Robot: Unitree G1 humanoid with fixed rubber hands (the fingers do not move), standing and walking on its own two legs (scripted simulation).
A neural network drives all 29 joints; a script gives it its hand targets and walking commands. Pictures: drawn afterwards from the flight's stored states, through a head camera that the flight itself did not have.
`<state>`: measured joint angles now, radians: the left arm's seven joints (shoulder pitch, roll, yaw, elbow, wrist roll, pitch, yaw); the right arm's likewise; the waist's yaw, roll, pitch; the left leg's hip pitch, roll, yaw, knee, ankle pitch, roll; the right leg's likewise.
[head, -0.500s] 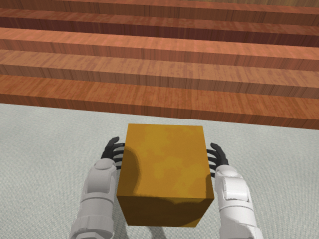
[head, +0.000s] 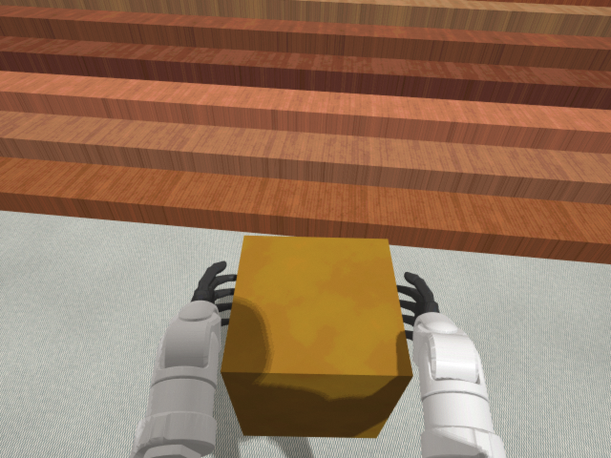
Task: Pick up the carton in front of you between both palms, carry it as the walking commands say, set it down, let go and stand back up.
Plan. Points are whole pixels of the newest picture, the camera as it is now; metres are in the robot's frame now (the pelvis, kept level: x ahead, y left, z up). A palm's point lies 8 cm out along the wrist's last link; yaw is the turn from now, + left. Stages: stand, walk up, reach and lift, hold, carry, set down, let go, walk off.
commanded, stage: hold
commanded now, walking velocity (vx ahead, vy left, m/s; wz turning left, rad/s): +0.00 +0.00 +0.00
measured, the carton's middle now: (313, 341) +0.30 +0.00 -0.02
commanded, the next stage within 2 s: carry in 1.08 s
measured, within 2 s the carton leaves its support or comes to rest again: neither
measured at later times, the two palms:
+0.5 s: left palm (205, 312) +0.29 +0.15 +0.06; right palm (425, 323) +0.29 -0.15 +0.05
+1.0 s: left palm (205, 312) +0.29 +0.15 +0.05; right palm (425, 325) +0.29 -0.15 +0.05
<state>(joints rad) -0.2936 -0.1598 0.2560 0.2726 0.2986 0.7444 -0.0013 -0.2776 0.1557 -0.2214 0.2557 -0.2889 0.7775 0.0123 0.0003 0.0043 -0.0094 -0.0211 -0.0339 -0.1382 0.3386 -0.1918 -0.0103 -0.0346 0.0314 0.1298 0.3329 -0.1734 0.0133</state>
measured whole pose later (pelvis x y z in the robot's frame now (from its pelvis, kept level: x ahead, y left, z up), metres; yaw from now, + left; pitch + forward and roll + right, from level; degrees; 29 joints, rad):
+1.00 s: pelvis +0.00 +0.00 +0.00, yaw +0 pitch -7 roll +0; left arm -0.30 -0.16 0.25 0.26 0.30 0.75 0.00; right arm -0.28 0.16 -0.22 0.24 -0.29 0.78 0.01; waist 0.00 0.00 0.00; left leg -0.02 -0.03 -0.13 0.34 -0.19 -0.01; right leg -0.03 0.03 0.12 0.33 -0.17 0.01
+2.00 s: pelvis +0.37 +0.07 -0.01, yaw -1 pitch +5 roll +0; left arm -0.21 -0.14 0.16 -0.32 0.11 1.22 0.10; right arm -0.20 0.14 -0.11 -0.31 -0.11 1.22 -0.09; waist -0.01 -0.02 -0.05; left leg -0.37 0.03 0.25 0.48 -0.20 0.08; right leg -0.41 -0.08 -0.08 1.13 -0.38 -0.01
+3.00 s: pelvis +1.01 +0.09 -0.02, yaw +1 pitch +5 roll -1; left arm -0.90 0.05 0.26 0.09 0.05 1.35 0.14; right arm -0.87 -0.02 -0.25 0.07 -0.04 1.36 -0.14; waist -0.05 -0.02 0.07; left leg -0.45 0.00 0.18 0.56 -0.21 0.10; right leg -0.50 -0.01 -0.03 1.26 -0.40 -0.06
